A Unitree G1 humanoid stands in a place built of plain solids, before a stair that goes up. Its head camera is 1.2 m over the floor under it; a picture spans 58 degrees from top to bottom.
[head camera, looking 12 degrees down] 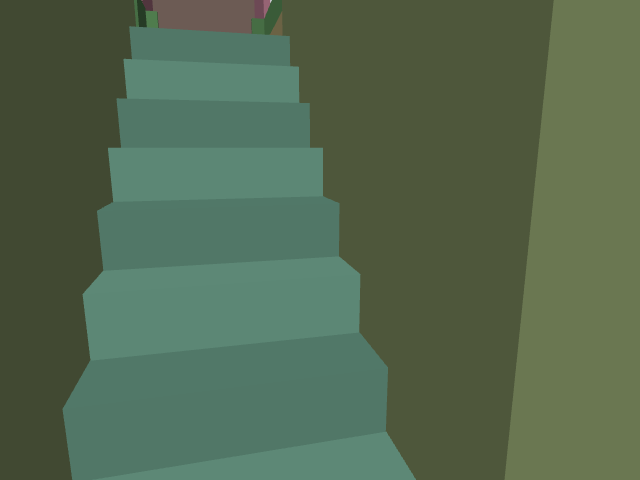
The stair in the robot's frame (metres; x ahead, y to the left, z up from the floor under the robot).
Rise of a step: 0.20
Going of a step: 0.25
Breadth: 0.84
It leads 14 degrees to the left of straight ahead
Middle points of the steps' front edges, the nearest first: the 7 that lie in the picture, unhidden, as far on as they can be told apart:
1.01 0.21 0.60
1.25 0.27 0.80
1.49 0.33 1.00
1.73 0.39 1.20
1.97 0.44 1.40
2.21 0.50 1.60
2.46 0.56 1.80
